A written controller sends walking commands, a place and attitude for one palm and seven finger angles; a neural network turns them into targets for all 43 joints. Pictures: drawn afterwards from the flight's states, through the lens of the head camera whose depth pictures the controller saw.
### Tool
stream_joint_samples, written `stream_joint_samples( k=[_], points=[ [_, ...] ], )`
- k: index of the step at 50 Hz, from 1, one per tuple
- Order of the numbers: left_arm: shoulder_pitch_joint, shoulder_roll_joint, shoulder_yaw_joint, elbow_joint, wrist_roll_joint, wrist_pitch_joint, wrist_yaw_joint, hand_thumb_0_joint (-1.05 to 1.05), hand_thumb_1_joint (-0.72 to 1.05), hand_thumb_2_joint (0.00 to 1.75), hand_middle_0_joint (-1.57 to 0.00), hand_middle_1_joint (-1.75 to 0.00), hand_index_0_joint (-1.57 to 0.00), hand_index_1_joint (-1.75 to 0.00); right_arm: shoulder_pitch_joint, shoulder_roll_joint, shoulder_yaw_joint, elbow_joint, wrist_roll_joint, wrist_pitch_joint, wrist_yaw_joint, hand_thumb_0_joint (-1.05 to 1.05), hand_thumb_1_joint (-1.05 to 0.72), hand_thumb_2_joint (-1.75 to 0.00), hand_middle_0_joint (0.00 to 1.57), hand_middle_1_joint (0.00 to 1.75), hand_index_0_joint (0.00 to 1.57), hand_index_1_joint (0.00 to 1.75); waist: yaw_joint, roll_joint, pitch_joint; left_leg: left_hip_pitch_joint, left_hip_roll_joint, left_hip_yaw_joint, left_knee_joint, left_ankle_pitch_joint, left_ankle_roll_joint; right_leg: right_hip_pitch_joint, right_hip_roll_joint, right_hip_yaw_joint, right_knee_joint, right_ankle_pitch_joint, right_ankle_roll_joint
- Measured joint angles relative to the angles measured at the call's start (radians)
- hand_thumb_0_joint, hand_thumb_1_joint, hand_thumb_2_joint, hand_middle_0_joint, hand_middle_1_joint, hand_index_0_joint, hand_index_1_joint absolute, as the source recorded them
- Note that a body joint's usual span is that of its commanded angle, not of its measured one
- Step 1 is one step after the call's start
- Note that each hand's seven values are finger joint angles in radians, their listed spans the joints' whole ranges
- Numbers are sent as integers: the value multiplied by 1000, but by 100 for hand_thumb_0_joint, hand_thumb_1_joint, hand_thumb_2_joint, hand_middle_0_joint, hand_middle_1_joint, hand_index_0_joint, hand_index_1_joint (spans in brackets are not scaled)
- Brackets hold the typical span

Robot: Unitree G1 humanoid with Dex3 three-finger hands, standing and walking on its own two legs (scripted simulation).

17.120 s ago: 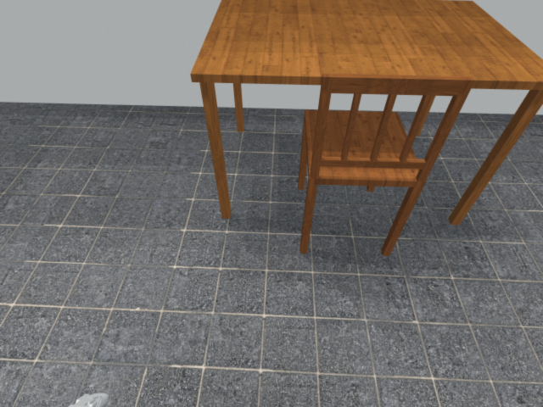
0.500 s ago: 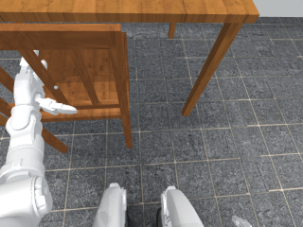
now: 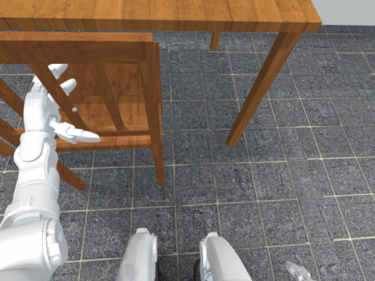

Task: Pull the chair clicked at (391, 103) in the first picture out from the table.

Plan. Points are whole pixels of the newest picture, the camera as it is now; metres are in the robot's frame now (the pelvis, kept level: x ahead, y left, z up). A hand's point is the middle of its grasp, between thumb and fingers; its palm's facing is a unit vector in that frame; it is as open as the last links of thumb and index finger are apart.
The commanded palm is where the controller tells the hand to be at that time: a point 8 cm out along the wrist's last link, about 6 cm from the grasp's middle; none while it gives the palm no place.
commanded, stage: hook a spindle and tug to test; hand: left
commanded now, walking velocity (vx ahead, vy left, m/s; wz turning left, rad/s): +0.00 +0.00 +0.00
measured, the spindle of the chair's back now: (63, 102) +0.48 +0.26 +0.03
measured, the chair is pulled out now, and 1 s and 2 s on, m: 0.00 0.01 0.11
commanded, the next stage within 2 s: step backward, pulling the chair out in 1.18 s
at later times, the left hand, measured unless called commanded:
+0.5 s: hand (71, 109) +0.45 +0.23 +0.05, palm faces +0.10 -0.99 -0.04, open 6.8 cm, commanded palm +0.42 +0.27 +0.04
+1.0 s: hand (71, 115) +0.44 +0.23 +0.05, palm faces +0.09 -1.00 -0.03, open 5.2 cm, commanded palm +0.39 +0.28 +0.04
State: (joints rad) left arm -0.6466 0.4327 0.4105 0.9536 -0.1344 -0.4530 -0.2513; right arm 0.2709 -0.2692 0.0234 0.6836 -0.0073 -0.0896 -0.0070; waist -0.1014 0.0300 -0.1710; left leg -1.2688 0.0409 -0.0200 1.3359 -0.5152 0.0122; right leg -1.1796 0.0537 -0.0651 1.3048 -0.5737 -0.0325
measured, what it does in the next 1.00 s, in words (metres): stands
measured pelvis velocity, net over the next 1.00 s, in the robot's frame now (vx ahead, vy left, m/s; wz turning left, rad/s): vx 0.01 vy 0.01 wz -0.02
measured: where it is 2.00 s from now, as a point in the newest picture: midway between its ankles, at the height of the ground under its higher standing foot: outside the picture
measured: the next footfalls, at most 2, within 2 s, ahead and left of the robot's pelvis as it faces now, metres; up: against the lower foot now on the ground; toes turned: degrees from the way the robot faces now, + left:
none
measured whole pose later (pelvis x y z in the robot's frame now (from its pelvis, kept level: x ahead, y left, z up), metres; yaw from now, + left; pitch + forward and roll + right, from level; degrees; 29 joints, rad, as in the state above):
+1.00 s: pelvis +0.01 +0.01 +0.01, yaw -1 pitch +25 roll -3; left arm -0.46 0.38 0.39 0.75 -0.19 -0.42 -0.24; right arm 0.26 -0.26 0.01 0.65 0.00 -0.07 0.01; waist -0.10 0.03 -0.18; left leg -1.20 0.05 0.00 1.30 -0.53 0.02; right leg -1.12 0.06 -0.04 1.26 -0.58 -0.02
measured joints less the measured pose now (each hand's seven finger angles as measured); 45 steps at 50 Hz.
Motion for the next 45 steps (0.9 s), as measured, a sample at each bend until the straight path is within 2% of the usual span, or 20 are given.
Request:
stream_joint_samples(
  k=[4,8,13,18,27,32,45],
  points=[
    [8,4,-1,-7,-4,2,5,-2,-47,32,-27,-72,-25,-71,2,2,-2,0,1,1,1,1,-91,-90,20,30,20,30,0,1,0,2,1,-1,0,-1,-1,2,1,-1,0,0,-1],
    [13,3,-10,-13,-13,9,14,-2,-36,36,-33,-93,-30,-93,6,2,-4,3,3,1,2,1,-91,-90,20,30,20,30,2,3,0,7,0,-1,-4,0,-2,8,0,-1,-4,0,-1],
    [20,2,-14,-21,-16,15,25,-1,-15,45,-40,-119,-35,-118,7,2,-7,9,2,3,3,1,-91,-90,20,30,20,30,2,3,2,16,-1,-1,-13,2,-1,16,0,0,-14,3,-1],
    [43,-2,-14,-38,-21,7,19,-1,10,56,-44,-134,-38,-134,11,1,-10,11,4,4,5,1,-91,-90,20,30,20,30,1,1,0,27,1,2,-20,0,0,27,2,3,-24,3,1],
    [58,-10,-10,-49,-25,-1,6,0,58,77,-45,-140,-42,-143,6,0,-13,6,4,6,7,1,-91,-90,20,30,20,30,-1,-1,-3,37,1,4,-22,-7,4,38,2,6,-29,-1,5],
    [80,-19,-19,-81,-32,12,20,1,77,85,-44,-140,-41,-144,2,4,-15,-3,5,10,12,1,-91,-90,20,30,20,30,0,0,-4,43,1,8,-27,-8,6,44,2,11,-36,0,8],
    [154,-38,-13,-158,-45,23,5,1,79,82,-43,-141,-39,-145,-7,13,-10,-25,9,21,17,1,-91,-90,20,30,20,30,0,-3,-13,62,5,20,-33,-17,10,58,6,23,-42,-4,13]
  ],
)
